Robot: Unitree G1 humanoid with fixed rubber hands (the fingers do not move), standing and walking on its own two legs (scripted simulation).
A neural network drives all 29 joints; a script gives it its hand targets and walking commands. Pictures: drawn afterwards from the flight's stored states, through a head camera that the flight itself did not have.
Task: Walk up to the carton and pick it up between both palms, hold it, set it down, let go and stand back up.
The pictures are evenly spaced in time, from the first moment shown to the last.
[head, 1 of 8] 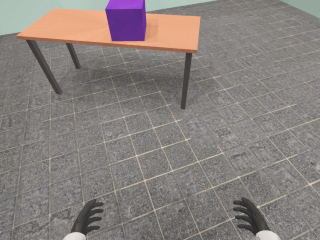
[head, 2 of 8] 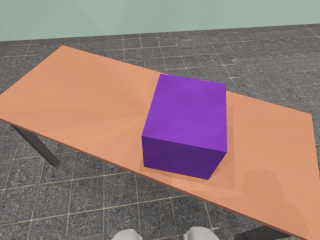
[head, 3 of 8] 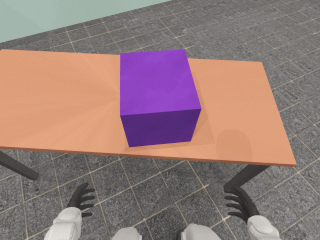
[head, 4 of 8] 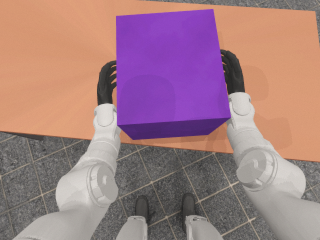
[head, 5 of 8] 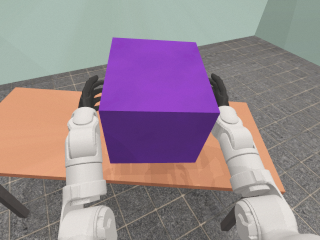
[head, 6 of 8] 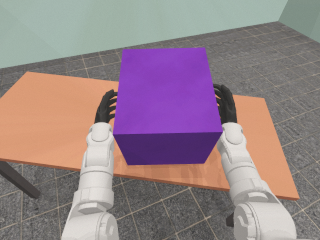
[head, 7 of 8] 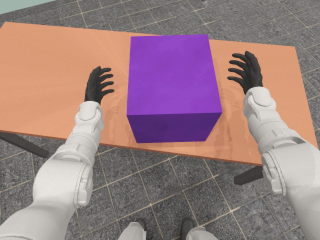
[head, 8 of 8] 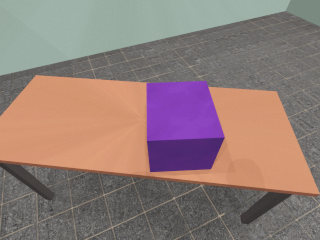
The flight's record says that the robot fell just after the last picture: no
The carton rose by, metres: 0.27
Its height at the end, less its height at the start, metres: +0.00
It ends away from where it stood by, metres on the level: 0.01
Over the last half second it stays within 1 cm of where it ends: yes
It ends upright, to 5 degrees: yes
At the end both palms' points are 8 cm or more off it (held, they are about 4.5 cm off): yes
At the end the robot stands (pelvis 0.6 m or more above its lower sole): yes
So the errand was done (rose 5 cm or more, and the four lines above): yes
